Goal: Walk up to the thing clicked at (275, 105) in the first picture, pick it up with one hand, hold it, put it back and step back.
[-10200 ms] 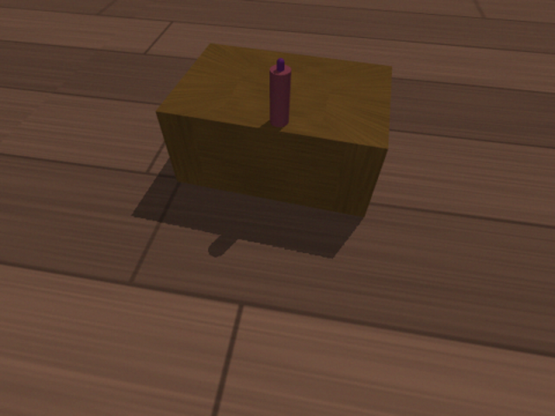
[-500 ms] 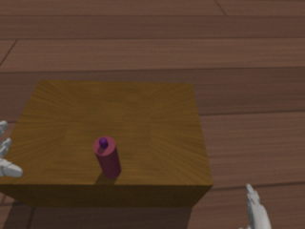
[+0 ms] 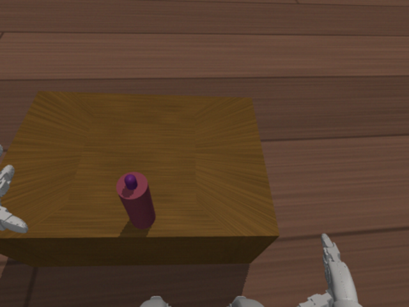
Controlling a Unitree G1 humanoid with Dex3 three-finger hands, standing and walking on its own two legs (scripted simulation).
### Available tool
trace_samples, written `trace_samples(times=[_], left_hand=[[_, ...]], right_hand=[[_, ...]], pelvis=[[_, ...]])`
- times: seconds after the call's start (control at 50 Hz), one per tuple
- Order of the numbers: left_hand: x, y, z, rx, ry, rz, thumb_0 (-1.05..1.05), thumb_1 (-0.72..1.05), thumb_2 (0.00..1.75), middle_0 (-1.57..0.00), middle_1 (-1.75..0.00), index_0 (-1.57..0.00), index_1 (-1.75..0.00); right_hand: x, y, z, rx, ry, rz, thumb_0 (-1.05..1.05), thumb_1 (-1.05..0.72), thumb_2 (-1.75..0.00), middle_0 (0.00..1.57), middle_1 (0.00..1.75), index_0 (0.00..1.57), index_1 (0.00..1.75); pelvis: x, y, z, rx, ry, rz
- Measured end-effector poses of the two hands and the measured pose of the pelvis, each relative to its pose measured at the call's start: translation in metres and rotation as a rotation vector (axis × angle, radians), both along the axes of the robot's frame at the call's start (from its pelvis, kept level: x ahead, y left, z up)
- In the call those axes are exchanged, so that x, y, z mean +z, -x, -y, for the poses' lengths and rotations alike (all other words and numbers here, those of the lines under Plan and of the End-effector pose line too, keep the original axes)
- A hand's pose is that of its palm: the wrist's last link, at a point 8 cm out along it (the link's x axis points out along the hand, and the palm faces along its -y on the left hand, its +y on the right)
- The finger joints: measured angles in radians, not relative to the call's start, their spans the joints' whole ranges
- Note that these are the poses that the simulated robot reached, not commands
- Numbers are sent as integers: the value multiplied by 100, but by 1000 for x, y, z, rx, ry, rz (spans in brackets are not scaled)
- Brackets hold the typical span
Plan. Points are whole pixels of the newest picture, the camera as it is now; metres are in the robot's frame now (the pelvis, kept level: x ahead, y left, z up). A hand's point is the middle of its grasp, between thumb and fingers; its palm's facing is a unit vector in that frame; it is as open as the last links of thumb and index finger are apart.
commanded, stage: approach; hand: left
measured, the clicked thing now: (137, 200) +0.40 +0.17 -0.19
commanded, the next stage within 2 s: close in in 0.38 s
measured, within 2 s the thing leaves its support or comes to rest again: neither
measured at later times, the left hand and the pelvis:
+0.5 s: hand (99, 207) +0.38 +0.27 -0.19, palm faces +0.10 -0.99 +0.06, open 17.7 cm; pelvis -0.04 +0.01 -0.14, yaw -3 degrees
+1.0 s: hand (127, 211) +0.38 +0.20 -0.22, palm faces +0.10 -0.99 +0.05, open 17.7 cm; pelvis -0.05 +0.01 -0.17, yaw -3 degrees
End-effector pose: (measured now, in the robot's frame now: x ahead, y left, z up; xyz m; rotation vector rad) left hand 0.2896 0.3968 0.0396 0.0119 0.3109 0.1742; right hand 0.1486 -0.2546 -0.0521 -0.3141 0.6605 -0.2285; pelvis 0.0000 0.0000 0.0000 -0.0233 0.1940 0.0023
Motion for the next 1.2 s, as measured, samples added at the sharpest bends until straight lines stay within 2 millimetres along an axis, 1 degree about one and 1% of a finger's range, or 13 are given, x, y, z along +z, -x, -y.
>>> trace_samples(times=[0.12, 0.2, 0.26, 0.38, 0.44, 0.54, 0.62, 0.68, 0.72, 0.82, 0.92, 1.02, 1.2], left_hand=[[-58, -12, 23, -3, 51, 137, -1, -59, 1, -5, -5, -6, -5], [-98, -23, 37, -10, 63, 207, -1, -60, 1, -5, -6, -6, -5], [-125, -34, 44, -17, 66, 249, -1, -60, 1, -5, -7, -7, -6], [-175, -58, 60, -61, 62, 263, -2, -61, 1, -6, -7, -7, -7], [-202, -64, 69, -74, 63, 239, -2, -61, 1, -6, -6, -7, -7], [-246, -60, 82, -59, 73, 211, -2, -61, 2, -6, -6, -6, -6], [-271, -55, 93, -51, 79, 233, -2, -61, 3, -5, -6, -6, -5], [-281, -55, 105, -65, 84, 256, -2, -61, 3, -4, -6, -6, -5], [-283, -58, 113, -84, 83, 265, -2, -61, 3, -4, -6, -6, -4], [-274, -66, 127, -109, 73, 291, -2, -61, 1, -4, -5, -7, -3], [-265, -68, 138, -102, 55, 278, -2, -61, 1, -5, -4, -8, -1], [-265, -66, 147, -67, 49, 263, -2, -61, 0, -5, -4, -9, -1], [-273, -67, 163, -71, 54, 262, -2, -61, 0, -4, -3, -8, 0]], right_hand=[[-2, 5, 16, 12, 75, 20, -1, 53, -4, 6, 5, 6, 5], [-2, 14, 27, 26, 152, 19, -1, 53, -4, 6, 5, 6, 5], [-5, 23, 30, 37, 202, 13, -1, 53, -4, 5, 5, 5, 5], [-21, 33, 26, 64, 255, 25, -1, 53, -4, 5, 5, 5, 5], [-29, 36, 21, 74, 264, 56, -1, 53, -4, 5, 5, 6, 5], [-34, 40, 14, 92, 284, 115, -1, 53, -4, 6, 5, 6, 5], [-31, 43, 8, 114, 317, 153, -1, 54, -4, 6, 5, 6, 5], [-26, 44, 3, 134, 342, 170, -1, 54, -4, 6, 5, 6, 5], [-23, 45, 1, 142, 356, 175, -1, 54, -4, 6, 5, 6, 5], [-16, 52, -1, 127, 361, 181, -1, 54, -4, 6, 5, 6, 5], [-17, 57, -4, 98, 322, 178, -1, 54, -4, 6, 5, 6, 5], [-15, 53, -9, 108, 293, 193, -1, 54, -4, 6, 5, 6, 5], [-2, 44, -11, 147, 326, 196, -1, 53, -5, 6, 5, 6, 5]], pelvis=[[-27, 12, 0, -2, 14, -75], [-49, 22, 0, -6, 28, -123], [-65, 28, 0, -7, 37, -162], [-102, 37, -2, -17, 54, -246], [-120, 40, -4, -24, 57, -277], [-147, 45, -6, -34, 58, -312], [-163, 50, -6, -34, 57, -323], [-172, 53, -5, -31, 59, -328], [-175, 54, -5, -30, 62, -328], [-175, 55, -7, -26, 70, -321], [-172, 54, -9, -27, 68, -316], [-170, 53, -11, -31, 57, -315], [-171, 50, -9, -30, 49, -321]])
